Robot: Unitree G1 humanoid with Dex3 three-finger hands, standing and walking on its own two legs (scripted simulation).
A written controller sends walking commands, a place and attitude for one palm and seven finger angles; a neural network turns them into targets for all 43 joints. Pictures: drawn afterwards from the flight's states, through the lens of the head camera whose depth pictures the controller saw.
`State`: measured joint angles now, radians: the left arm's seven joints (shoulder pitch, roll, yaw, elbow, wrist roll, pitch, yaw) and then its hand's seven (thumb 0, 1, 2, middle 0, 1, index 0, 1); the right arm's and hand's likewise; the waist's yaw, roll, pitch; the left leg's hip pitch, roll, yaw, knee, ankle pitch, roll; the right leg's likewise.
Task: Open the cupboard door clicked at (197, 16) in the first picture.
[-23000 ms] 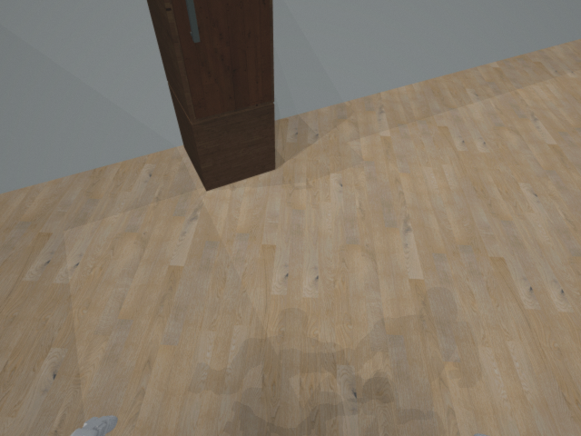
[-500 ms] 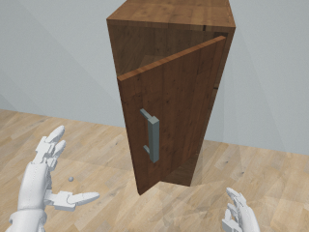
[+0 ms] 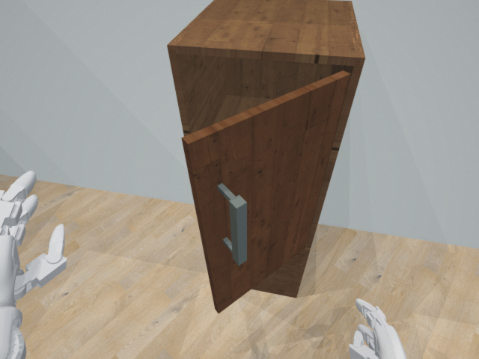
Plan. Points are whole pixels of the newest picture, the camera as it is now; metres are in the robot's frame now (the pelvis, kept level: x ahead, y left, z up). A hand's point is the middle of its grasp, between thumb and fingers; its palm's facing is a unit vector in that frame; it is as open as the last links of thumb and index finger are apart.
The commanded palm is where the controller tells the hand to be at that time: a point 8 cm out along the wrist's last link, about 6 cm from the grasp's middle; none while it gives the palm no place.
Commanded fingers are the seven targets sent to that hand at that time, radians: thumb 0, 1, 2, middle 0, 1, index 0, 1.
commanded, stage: draw the hand back to the body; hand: left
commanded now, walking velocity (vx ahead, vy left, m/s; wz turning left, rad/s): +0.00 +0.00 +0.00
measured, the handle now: (232, 226) +0.33 +0.06 +0.05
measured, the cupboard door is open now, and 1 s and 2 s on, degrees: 49 49 49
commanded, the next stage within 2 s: step back with the hand held close in 0.34 s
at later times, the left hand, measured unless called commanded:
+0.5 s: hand (54, 266) +0.17 +0.26 +0.16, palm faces +0.49 -0.79 -0.38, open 7.4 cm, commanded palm +0.12 +0.29 +0.17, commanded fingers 0.00 0.90 0.90 -0.20 -0.30 -0.20 -0.30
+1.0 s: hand (8, 309) +0.12 +0.28 +0.16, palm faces +0.41 -0.76 -0.50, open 7.4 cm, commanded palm +0.06 +0.31 +0.17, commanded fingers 0.00 0.90 0.90 -0.20 -0.30 -0.20 -0.30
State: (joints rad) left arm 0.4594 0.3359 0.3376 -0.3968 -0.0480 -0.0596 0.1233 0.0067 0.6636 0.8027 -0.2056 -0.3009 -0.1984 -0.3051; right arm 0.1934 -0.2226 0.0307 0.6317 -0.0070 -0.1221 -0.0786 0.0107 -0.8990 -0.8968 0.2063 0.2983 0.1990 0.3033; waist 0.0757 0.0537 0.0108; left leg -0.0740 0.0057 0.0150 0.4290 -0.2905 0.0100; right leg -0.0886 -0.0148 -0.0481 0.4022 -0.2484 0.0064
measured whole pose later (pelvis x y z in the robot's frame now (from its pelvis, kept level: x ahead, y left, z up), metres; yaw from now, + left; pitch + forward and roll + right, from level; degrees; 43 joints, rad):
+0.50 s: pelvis -0.02 -0.01 +0.00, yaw +0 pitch -5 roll -1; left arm 0.44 0.32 0.34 -0.37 -0.05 -0.08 0.12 0.01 0.89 0.90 -0.21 -0.30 -0.21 -0.31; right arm 0.19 -0.22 0.02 0.65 0.00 -0.11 -0.07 0.01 -0.90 -0.90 0.21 0.30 0.20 0.30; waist 0.07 0.07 0.02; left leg -0.06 0.02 0.01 0.41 -0.26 0.00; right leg -0.07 0.00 -0.06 0.37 -0.21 -0.01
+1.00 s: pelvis -0.08 +0.01 -0.01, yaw -1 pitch -1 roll +0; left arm 0.55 0.42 0.44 -0.51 -0.03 -0.17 0.14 0.01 0.89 0.90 -0.22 -0.30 -0.21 -0.31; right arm 0.18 -0.22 -0.01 0.54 0.01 -0.03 -0.08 0.01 -0.90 -0.90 0.21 0.30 0.20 0.30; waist 0.01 -0.01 0.04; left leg -0.31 -0.01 0.04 0.54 -0.21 0.04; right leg -0.33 -0.03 -0.02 0.50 -0.15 0.02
